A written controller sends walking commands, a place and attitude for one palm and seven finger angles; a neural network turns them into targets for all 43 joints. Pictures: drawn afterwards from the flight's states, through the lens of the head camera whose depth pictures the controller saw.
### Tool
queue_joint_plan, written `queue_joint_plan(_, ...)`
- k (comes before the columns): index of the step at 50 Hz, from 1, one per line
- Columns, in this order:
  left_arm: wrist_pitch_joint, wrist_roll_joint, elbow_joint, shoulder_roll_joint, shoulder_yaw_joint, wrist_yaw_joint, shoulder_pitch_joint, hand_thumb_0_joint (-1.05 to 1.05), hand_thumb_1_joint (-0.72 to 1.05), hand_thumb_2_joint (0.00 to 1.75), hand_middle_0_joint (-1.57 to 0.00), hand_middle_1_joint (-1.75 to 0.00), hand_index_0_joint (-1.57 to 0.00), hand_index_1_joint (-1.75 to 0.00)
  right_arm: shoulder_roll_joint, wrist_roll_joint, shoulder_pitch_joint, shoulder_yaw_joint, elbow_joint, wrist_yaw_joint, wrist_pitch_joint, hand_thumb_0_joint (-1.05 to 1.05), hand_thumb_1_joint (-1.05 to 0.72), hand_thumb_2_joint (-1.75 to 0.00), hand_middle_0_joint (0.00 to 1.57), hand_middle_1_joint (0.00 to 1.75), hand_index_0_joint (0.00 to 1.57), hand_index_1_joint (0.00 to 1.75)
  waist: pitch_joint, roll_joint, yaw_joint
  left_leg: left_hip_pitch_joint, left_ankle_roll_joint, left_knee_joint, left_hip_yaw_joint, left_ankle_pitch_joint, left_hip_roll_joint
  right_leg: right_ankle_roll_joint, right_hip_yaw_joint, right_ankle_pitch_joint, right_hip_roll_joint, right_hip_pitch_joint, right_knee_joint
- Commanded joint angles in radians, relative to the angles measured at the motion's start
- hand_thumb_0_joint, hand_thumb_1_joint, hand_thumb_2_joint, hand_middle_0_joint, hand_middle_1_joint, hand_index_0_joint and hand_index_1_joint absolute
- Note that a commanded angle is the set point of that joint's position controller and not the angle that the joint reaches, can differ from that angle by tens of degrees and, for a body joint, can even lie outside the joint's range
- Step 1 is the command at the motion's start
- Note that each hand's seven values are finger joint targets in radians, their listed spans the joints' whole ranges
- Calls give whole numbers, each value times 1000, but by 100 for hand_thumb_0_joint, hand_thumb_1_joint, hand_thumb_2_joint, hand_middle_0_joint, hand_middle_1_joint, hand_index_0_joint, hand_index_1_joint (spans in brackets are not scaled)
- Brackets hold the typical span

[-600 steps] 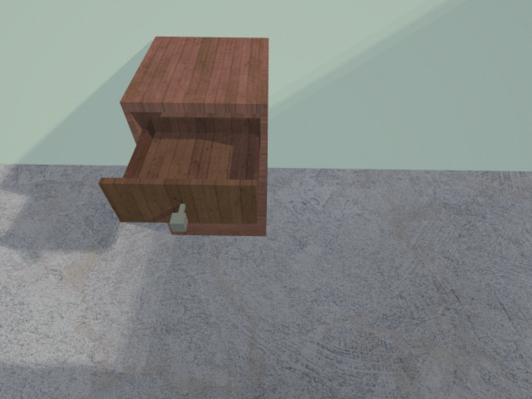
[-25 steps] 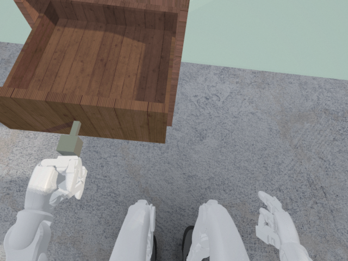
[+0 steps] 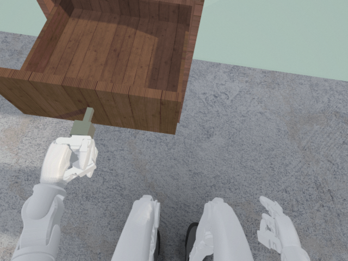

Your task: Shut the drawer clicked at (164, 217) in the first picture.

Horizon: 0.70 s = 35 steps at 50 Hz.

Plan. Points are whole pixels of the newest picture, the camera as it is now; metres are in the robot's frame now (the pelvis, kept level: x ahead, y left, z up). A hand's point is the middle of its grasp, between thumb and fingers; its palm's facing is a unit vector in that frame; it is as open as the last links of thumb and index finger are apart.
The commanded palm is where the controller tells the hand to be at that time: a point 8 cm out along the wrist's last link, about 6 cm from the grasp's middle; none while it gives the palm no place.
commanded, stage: push the drawer shut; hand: left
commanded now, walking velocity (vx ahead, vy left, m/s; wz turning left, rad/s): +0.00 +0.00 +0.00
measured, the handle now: (85, 123) +0.38 +0.23 +0.01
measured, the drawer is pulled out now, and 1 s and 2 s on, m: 0.29 0.16 0.05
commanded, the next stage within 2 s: none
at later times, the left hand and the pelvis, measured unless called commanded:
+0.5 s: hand (101, 132) +0.37 +0.20 +0.00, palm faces -0.07 -0.99 -0.08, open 2.9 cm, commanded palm +0.39 +0.23 +0.02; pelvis -0.01 +0.00 +0.00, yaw +0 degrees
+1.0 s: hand (108, 107) +0.43 +0.20 +0.00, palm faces -0.05 -1.00 -0.08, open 3.1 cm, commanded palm +0.45 +0.23 +0.02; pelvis -0.01 +0.00 +0.01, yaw -1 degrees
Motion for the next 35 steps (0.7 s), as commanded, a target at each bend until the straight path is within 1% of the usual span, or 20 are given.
queue_joint_plan(1,-39,-19,-196,117,17,27,-392,0,90,90,-140,-160,-140,-160,-175,9,48,-68,-103,-20,-46,0,-90,-90,20,30,20,30,-426,107,-96,347,-60,-299,-171,88,7,26,141,11,53,192,-199)
queue_joint_plan(6,-34,-11,-137,166,51,35,-486,0,90,90,-140,-160,-140,-160,-179,11,52,-59,-95,-29,-44,0,-90,-90,20,30,20,30,-425,104,-96,313,-57,-300,-162,47,6,25,153,-16,54,211,-211)
queue_joint_plan(8,-36,-12,-132,143,24,37,-524,0,90,90,-140,-160,-140,-160,-177,10,53,-58,-91,-30,-47,0,-90,-90,20,30,20,30,-430,129,-102,343,-60,-310,-167,41,7,25,149,-9,53,196,-214)
queue_joint_plan(9,-35,-9,-116,158,42,42,-524,0,90,90,-140,-160,-140,-160,-179,8,60,-59,-90,-30,-46,0,-90,-90,20,30,20,30,-435,123,-97,341,-61,-312,-163,53,7,24,150,-5,53,209,-215)
queue_joint_plan(11,-33,-6,-86,171,48,46,-560,0,90,90,-140,-160,-140,-160,-181,7,66,-55,-87,-30,-44,0,-90,-90,20,30,20,30,-441,120,-103,327,-58,-306,-158,66,5,24,152,0,54,217,-216)
queue_joint_plan(13,-34,0,-45,188,57,49,-596,0,90,90,-140,-160,-140,-160,-181,8,66,-53,-84,-32,-40,0,-90,-90,20,30,20,30,-417,117,-107,305,-57,-306,-152,41,6,25,161,-18,55,220,-226)
queue_joint_plan(14,-34,-1,-33,178,47,49,-619,0,90,90,-140,-160,-140,-160,-177,8,70,-51,-83,-32,-39,0,-90,-90,20,30,20,30,-420,104,-115,289,-53,-300,-146,41,4,26,168,-22,54,237,-234)
queue_joint_plan(15,-36,3,-19,203,61,50,-639,0,90,90,-140,-160,-140,-160,-182,8,78,-50,-81,-34,-39,0,-90,-90,20,30,20,30,-422,112,-114,300,-55,-304,-154,43,8,24,158,-17,58,220,-222)
queue_joint_plan(17,-41,7,-5,194,55,49,-666,0,90,90,-140,-160,-140,-160,-184,5,82,-52,-78,-31,-36,0,-90,-90,20,30,20,30,-446,147,-109,334,-61,-313,-157,58,7,23,156,-3,56,215,-221)
queue_joint_plan(19,-44,7,19,203,64,55,-696,0,90,90,-140,-160,-140,-160,-186,5,91,-53,-73,-31,-33,0,-90,-90,20,30,20,30,-453,123,-116,332,-59,-311,-157,64,8,26,157,2,56,222,-224)
queue_joint_plan(21,-45,11,48,201,61,55,-718,0,90,90,-140,-160,-140,-160,-185,3,98,-53,-70,-28,-28,0,-90,-90,20,30,20,30,-461,147,-119,341,-60,-311,-152,80,7,25,157,11,58,218,-225)
queue_joint_plan(22,-46,9,69,219,77,56,-737,0,90,90,-140,-160,-140,-160,-186,2,103,-52,-65,-29,-25,0,-90,-90,20,30,20,30,-452,120,-123,319,-59,-309,-150,76,7,27,161,8,56,235,-230)
queue_joint_plan(24,-52,11,106,243,100,54,-757,0,90,90,-140,-160,-140,-160,-186,1,108,-50,-62,-30,-18,0,-90,-90,20,30,20,30,-450,104,-122,291,-55,-299,-138,79,7,27,171,-4,58,258,-238)
queue_joint_plan(25,-57,14,114,259,108,52,-771,0,90,90,-140,-160,-140,-160,-188,0,112,-49,-63,-31,-18,0,-90,-90,20,30,20,30,-466,120,-119,301,-55,-297,-141,97,7,25,165,7,60,248,-225)
queue_joint_plan(27,-62,17,126,250,101,49,-798,0,90,90,-140,-160,-140,-160,-189,-2,120,-52,-57,-28,-11,0,-90,-90,20,30,20,30,-476,156,-120,341,-63,-307,-151,117,10,25,159,28,59,228,-222)
queue_joint_plan(28,-60,15,138,231,88,47,-812,0,90,90,-140,-160,-140,-160,-187,-3,121,-51,-55,-25,-9,0,-90,-90,20,30,20,30,-480,154,-126,343,-61,-304,-149,126,8,25,159,36,59,230,-223)
queue_joint_plan(30,-62,14,183,252,108,47,-832,0,90,90,-140,-160,-140,-160,-189,-5,133,-49,-49,-25,-5,0,-90,-90,20,30,20,30,-467,115,-136,321,-57,-299,-150,136,10,26,155,41,62,237,-222)
queue_joint_plan(31,-67,23,193,268,125,48,-840,0,90,90,-140,-160,-140,-160,-193,-6,137,-52,-49,-25,-1,0,-90,-90,20,30,20,30,-479,119,-131,328,-58,-297,-149,147,12,27,155,47,63,237,-219)
queue_joint_plan(33,-70,25,201,246,100,45,-879,0,90,90,-140,-160,-140,-160,-190,-7,142,-53,-45,-21,6,0,-90,-90,20,30,20,30,-491,160,-136,355,-64,-304,-154,153,12,26,153,54,61,220,-216)
queue_joint_plan(35,-75,24,219,253,108,47,-897,0,90,90,-140,-160,-140,-160,-192,-9,151,-54,-42,-21,10,0,-90,-90,20,30,20,30,-495,142,-143,366,-64,-302,-162,177,13,27,146,71,62,214,-213)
